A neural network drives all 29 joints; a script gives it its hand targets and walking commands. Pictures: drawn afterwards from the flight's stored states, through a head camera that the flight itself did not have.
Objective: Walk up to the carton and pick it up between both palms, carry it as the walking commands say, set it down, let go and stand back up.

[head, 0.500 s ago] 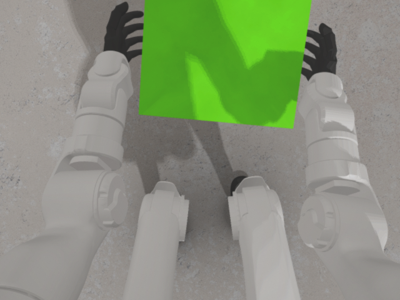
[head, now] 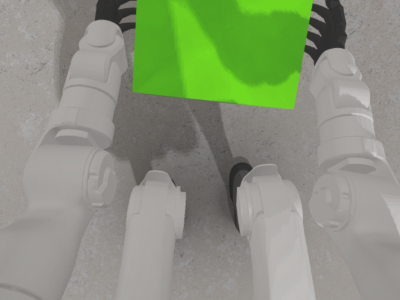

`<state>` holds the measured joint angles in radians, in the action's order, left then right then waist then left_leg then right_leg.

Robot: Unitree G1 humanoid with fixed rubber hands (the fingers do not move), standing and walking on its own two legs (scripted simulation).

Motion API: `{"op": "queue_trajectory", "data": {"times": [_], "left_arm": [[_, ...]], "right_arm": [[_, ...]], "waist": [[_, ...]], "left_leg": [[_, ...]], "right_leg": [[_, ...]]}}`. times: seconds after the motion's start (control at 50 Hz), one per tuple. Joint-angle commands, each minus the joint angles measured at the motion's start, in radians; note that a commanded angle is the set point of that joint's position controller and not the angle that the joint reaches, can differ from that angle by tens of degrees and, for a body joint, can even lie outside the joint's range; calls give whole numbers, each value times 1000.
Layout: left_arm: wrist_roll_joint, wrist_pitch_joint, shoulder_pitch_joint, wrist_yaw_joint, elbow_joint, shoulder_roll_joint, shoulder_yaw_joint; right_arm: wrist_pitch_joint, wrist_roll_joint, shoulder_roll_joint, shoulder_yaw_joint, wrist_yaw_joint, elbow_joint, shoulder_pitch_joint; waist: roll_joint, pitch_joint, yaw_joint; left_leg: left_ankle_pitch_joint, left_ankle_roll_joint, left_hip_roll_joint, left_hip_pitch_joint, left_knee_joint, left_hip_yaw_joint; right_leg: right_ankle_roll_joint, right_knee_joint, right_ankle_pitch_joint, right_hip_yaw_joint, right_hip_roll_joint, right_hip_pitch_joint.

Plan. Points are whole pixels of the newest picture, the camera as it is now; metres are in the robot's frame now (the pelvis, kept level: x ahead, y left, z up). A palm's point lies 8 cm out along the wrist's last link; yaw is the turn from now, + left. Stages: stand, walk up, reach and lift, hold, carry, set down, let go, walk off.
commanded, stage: set down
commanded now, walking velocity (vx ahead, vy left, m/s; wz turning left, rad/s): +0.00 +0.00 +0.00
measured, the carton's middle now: (218, 31) +0.55 -0.06 -0.24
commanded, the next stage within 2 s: none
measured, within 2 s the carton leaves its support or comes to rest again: rests again in 1.24 s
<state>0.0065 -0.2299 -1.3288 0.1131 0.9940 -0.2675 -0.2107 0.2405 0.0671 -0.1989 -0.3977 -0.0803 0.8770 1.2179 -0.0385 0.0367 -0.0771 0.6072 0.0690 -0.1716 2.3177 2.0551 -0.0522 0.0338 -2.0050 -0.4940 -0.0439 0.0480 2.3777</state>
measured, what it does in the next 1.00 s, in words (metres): stands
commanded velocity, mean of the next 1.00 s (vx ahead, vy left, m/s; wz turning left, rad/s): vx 0.00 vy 0.00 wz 0.00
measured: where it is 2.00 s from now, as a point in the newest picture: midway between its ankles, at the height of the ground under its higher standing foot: (203, 217)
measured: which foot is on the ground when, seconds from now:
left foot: down 0.00-1.00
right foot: down 0.00-1.00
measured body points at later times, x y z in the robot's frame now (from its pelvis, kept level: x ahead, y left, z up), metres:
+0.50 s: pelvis +0.00 +0.00 -0.03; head +0.36 -0.03 +0.23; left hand +0.56 +0.12 -0.20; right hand +0.51 -0.24 -0.21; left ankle +0.09 +0.11 -0.37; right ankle +0.11 -0.12 -0.37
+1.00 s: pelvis +0.00 +0.00 -0.04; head +0.37 -0.03 +0.21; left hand +0.56 +0.11 -0.24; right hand +0.51 -0.25 -0.23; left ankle +0.09 +0.11 -0.37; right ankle +0.11 -0.12 -0.37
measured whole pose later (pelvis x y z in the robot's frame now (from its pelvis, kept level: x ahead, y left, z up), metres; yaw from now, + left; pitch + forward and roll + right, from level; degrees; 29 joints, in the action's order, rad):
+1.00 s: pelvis +0.00 +0.00 -0.04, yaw +1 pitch +39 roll +1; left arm -0.11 -0.15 -1.46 0.09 1.15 -0.33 -0.09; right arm 0.17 -0.07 -0.33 -0.25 -0.05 1.07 1.37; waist -0.03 0.32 -0.10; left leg 0.65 0.03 -0.10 2.27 2.23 -0.01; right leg -0.01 -2.18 -0.55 0.00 -0.02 2.32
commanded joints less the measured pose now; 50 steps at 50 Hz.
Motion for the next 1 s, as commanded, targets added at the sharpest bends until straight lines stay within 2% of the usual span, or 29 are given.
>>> {"op": "queue_trajectory", "data": {"times": [0.0,0.04,0.08,0.14,0.18,0.22,0.24,0.26,0.3,0.32,0.36,0.4,0.44,0.46,0.48,0.62,0.64,0.68,0.72,0.78,0.8,0.86,0.9,0.92,0.94,0.96,0.98], "left_arm": [[-121,49,-551,-238,-139,947,312],[-134,57,-561,-229,-133,941,316],[-122,60,-533,-225,-90,934,293],[-116,58,-516,-228,-30,921,270],[-104,62,-489,-228,-6,914,259],[-103,69,-509,-233,-18,904,253],[-106,71,-525,-235,-23,896,259],[-114,75,-533,-233,-25,887,261],[-119,81,-551,-236,-42,885,272],[-136,85,-571,-239,-55,879,283],[-155,88,-593,-245,-65,881,292],[-163,89,-610,-247,-58,873,299],[-173,94,-625,-250,-61,859,305],[-178,96,-632,-252,-60,846,304],[-181,95,-629,-253,-56,853,302],[-168,94,-628,-260,-21,829,278],[-154,92,-610,-261,0,833,268],[-148,90,-607,-263,10,832,255],[-136,94,-595,-265,11,836,251],[-146,102,-609,-263,-19,830,263],[-149,105,-609,-263,-29,841,266],[-168,116,-643,-261,-61,818,291],[-174,122,-648,-256,-73,826,309],[-173,118,-651,-254,-78,819,318],[-172,122,-643,-255,-76,814,313],[-175,122,-651,-253,-77,814,321],[-182,122,-660,-252,-83,806,320]], "right_arm": [[-62,-100,674,356,295,-123,624],[-68,-106,662,363,297,-120,622],[-70,-111,657,367,302,-126,647],[-72,-125,639,378,307,-123,668],[-76,-127,623,377,308,-115,669],[-75,-128,638,378,308,-95,642],[-75,-128,647,374,309,-92,638],[-76,-129,633,373,305,-81,637],[-81,-139,635,383,301,-77,648],[-86,-146,633,390,297,-97,669],[-89,-151,621,395,289,-87,674],[-93,-150,609,384,281,-68,696],[-99,-152,604,383,276,-76,709],[-99,-154,609,384,273,-66,706],[-102,-157,606,377,273,-64,708],[-94,-153,596,370,287,-22,716],[-94,-151,609,361,290,-15,708],[-92,-156,609,364,297,-12,713],[-99,-158,607,367,299,-24,715],[-107,-178,603,379,299,-28,719],[-110,-172,602,381,300,-30,715],[-115,-199,609,391,295,-19,717],[-123,-205,616,386,293,-4,701],[-125,-210,593,393,293,-14,714],[-127,-209,592,392,292,2,706],[-127,-213,594,391,291,2,713],[-125,-216,596,393,293,4,703]], "waist": [[-114,-1012,-68],[-97,-986,-76],[-84,-963,-52],[-53,-930,-45],[-56,-876,-39],[-41,-865,-38],[-57,-849,-39],[-45,-844,-52],[-63,-826,-31],[-55,-835,-52],[-53,-827,-58],[-76,-809,-62],[-77,-790,-69],[-65,-784,-63],[-73,-781,-76],[-60,-683,-62],[-71,-666,-46],[-51,-683,-55],[-61,-658,-37],[-61,-667,-46],[-44,-656,-60],[-55,-678,-46],[-71,-678,-55],[-96,-686,-58],[-75,-669,-50],[-90,-691,-57],[-78,-674,-58]], "left_leg": [[-371,-41,15,-485,-146,99],[-386,-39,17,-492,-135,97],[-381,-44,10,-471,-119,101],[-363,-54,16,-445,-105,95],[-353,-54,15,-404,-101,101],[-356,-56,16,-387,-84,101],[-338,-58,16,-370,-82,104],[-338,-55,18,-364,-78,104],[-347,-59,19,-367,-70,104],[-353,-59,20,-367,-54,101],[-339,-60,20,-362,-46,100],[-322,-62,22,-376,-44,94],[-293,-65,22,-349,-34,91],[-290,-63,21,-360,-36,94],[-290,-65,24,-364,-37,92],[-241,-75,25,-331,-21,86],[-225,-79,27,-333,-31,82],[-235,-81,29,-341,-17,79],[-254,-79,27,-328,-19,79],[-277,-78,28,-326,-10,76],[-281,-79,28,-320,-8,72],[-315,-76,30,-355,6,77],[-330,-74,33,-361,4,74],[-342,-72,37,-386,9,77],[-333,-75,35,-359,9,73],[-345,-74,38,-395,10,75],[-336,-75,39,-386,14,76]], "right_leg": [[-28,57,394,110,23,-681],[-26,49,412,108,19,-675],[-25,42,417,98,19,-680],[-21,28,406,97,14,-683],[-20,22,415,92,13,-683],[-22,10,426,86,16,-686],[-25,11,418,79,19,-679],[-24,6,432,77,11,-703],[-29,-5,425,73,15,-691],[-29,-14,441,70,14,-700],[-31,-14,439,68,13,-725],[-37,-25,407,70,8,-717],[-42,-34,393,70,9,-728],[-43,-27,383,68,10,-730],[-42,-32,384,77,9,-720],[-50,-34,316,64,4,-668],[-49,-39,300,65,8,-654],[-46,-45,300,67,6,-649],[-48,-46,318,61,10,-642],[-50,-58,351,54,4,-656],[-50,-59,365,61,6,-661],[-50,-62,391,45,3,-675],[-51,-71,402,53,4,-657],[-51,-68,409,41,2,-661],[-52,-78,404,49,1,-663],[-53,-73,409,43,2,-662],[-55,-73,401,40,0,-660]]}}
